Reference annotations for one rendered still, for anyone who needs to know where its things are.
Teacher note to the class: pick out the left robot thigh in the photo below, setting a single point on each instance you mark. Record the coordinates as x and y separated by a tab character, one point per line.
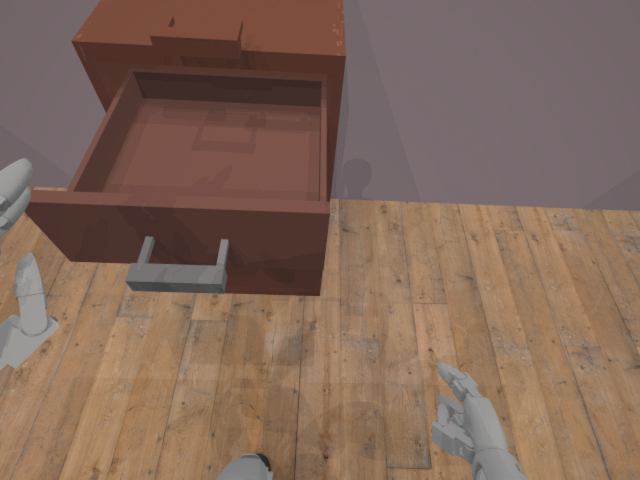
246	469

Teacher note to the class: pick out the drawer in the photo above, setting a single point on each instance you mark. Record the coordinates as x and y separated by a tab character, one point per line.
190	158

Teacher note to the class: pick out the cabinet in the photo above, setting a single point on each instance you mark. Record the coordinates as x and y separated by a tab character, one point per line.
291	38

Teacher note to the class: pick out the handle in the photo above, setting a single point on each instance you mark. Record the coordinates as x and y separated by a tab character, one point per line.
144	276
196	42

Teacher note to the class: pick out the left robot hand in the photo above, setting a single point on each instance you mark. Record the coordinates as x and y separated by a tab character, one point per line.
20	337

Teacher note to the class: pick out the right robot forearm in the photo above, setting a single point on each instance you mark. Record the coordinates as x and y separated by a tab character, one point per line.
496	464

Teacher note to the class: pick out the robot left shin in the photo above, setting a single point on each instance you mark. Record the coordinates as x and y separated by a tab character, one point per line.
251	456

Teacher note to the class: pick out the right robot hand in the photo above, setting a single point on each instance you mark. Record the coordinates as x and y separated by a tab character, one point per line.
475	426

